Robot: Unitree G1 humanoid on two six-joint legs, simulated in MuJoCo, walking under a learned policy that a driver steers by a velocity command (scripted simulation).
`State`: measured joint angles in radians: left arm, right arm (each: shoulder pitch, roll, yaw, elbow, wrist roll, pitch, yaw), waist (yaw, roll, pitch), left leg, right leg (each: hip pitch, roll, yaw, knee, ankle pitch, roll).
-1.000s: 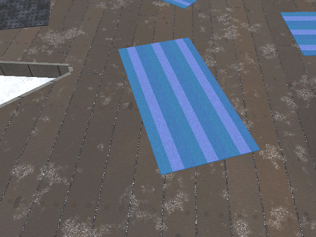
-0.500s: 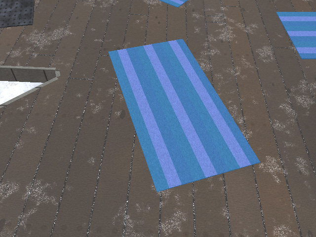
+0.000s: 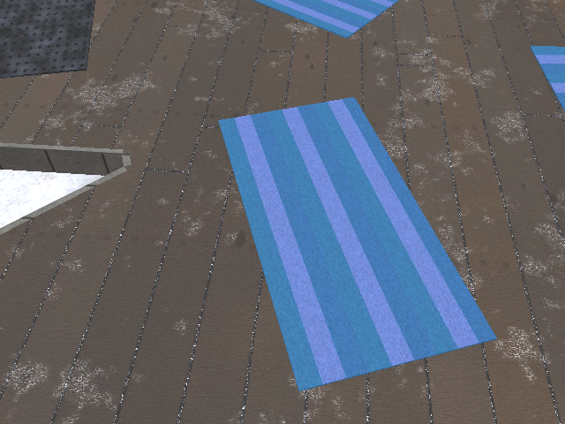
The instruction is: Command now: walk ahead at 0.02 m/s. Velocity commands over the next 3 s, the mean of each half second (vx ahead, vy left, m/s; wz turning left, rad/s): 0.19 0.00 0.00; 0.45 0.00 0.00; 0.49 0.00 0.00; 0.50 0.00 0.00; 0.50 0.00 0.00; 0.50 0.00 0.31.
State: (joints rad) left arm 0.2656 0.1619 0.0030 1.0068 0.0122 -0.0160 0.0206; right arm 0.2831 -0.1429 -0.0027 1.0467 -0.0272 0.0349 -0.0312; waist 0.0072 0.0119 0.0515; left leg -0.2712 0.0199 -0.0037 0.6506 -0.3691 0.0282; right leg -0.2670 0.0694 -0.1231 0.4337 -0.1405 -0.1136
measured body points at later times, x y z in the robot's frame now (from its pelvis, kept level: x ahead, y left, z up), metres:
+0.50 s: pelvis +0.09 -0.02 +0.00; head +0.09 -0.04 +0.45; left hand +0.08 +0.23 -0.14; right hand +0.05 -0.25 -0.17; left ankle +0.01 +0.11 -0.71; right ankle +0.08 -0.09 -0.74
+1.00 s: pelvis +0.34 +0.00 -0.02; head +0.38 +0.00 +0.43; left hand +0.27 +0.23 -0.16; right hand +0.47 -0.24 -0.15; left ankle +0.43 +0.05 -0.73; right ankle +0.15 -0.10 -0.64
